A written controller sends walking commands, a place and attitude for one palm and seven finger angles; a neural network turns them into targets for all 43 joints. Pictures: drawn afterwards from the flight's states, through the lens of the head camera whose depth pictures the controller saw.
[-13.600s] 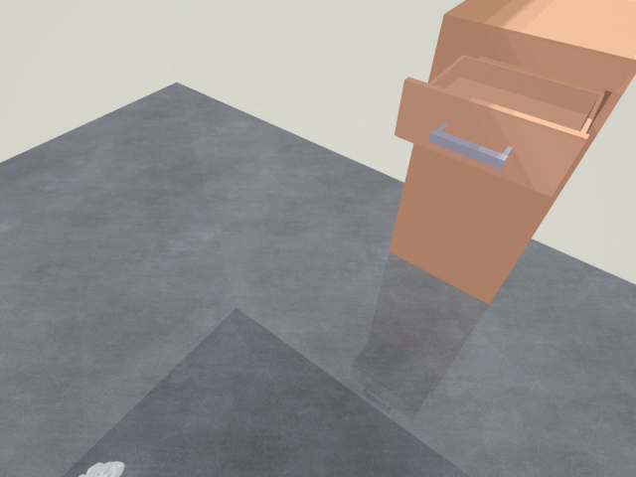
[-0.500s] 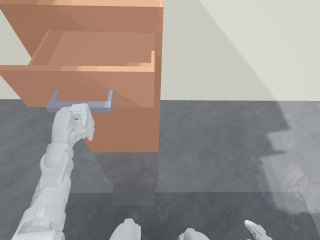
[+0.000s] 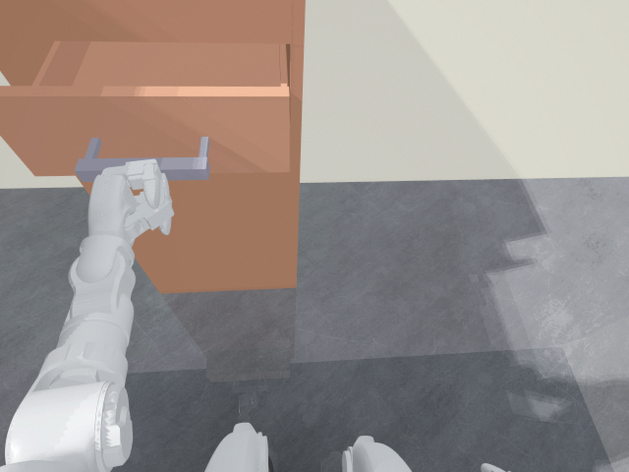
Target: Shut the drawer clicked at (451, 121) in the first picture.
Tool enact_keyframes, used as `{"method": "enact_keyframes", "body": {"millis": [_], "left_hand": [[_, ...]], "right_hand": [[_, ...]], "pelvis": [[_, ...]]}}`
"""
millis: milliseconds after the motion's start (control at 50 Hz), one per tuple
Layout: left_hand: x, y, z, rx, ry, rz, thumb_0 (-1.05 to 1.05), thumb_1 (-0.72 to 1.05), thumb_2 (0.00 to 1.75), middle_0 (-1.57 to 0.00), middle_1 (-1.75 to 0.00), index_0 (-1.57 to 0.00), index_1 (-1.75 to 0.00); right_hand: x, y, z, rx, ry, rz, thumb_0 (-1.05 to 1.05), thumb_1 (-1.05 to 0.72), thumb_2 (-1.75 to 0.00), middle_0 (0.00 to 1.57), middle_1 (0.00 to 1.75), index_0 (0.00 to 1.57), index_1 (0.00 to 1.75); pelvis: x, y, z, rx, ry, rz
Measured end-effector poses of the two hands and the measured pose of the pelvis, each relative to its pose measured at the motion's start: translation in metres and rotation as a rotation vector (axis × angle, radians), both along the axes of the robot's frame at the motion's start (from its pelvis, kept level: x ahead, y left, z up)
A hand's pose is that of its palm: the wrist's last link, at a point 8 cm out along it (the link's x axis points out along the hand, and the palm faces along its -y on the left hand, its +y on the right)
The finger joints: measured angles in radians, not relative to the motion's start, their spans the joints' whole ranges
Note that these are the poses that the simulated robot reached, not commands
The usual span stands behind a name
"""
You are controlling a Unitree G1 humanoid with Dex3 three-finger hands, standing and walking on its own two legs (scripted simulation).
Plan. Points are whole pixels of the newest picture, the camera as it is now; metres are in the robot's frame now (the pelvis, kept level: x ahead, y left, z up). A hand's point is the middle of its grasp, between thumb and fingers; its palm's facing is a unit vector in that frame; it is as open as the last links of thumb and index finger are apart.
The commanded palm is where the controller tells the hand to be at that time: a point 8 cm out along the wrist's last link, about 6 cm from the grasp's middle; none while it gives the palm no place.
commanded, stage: push the drawer shut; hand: left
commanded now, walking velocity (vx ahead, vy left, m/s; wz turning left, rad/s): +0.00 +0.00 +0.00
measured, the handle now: (147, 157) +0.51 +0.22 +0.06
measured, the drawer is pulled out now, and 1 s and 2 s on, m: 0.11 0.00 0.00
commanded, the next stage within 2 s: pull the fist back off the drawer in 1.36 s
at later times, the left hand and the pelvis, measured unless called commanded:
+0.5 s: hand (176, 172) +0.49 +0.18 +0.06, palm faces +0.07 -1.00 -0.03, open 3.2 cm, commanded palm +0.48 +0.22 +0.07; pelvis +0.00 +0.00 -0.01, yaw +0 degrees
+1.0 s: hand (177, 139) +0.55 +0.19 +0.06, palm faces +0.05 -1.00 -0.03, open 3.2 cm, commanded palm +0.55 +0.22 +0.07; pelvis +0.00 +0.00 -0.02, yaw -2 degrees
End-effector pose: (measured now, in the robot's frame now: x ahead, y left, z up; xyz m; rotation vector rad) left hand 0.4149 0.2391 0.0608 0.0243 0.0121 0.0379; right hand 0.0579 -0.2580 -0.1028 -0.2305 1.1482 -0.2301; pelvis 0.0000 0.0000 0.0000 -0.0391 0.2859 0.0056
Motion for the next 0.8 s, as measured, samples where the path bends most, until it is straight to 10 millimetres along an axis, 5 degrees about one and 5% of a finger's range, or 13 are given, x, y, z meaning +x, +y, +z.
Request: {"method": "enact_keyframes", "body": {"millis": [800], "left_hand": [[0.09,-0.005,0.006,0.008,0.025,0.027,0.03,0.83,0.93,-1.4,-1.6,-1.4,-1.6]], "right_hand": [[-0.081,-0.006,-0.008,-0.03,0.246,-0.086,0.0,-0.9,-0.9,0.2,0.3,0.2,0.29]], "pelvis": [[-0.003,-0.002,-0.016,-0.024,0.11,-0.012]]}}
